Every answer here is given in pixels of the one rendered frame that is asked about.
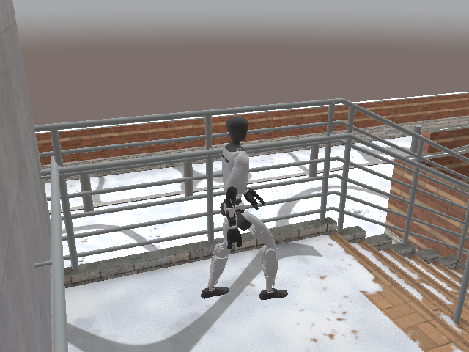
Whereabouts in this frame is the robot right upper arm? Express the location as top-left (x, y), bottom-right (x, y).
top-left (224, 152), bottom-right (249, 194)

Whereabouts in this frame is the robot right hand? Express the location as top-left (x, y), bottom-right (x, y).
top-left (227, 228), bottom-right (242, 249)

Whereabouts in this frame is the right robot foot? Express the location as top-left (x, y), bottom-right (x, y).
top-left (259, 288), bottom-right (288, 300)

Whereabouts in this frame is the robot right forearm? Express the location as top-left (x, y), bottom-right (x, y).
top-left (224, 186), bottom-right (237, 229)

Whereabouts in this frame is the robot left hand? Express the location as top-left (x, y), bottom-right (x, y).
top-left (244, 188), bottom-right (264, 210)

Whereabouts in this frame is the left robot thigh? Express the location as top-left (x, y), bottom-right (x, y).
top-left (214, 202), bottom-right (239, 258)

